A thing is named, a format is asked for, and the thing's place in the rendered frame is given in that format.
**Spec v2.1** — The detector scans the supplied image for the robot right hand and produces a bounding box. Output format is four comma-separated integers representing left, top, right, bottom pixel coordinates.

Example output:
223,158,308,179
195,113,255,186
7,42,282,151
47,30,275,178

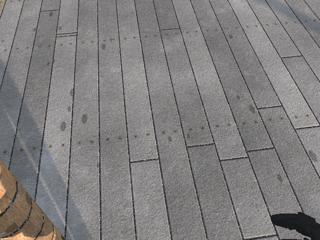
270,212,320,240

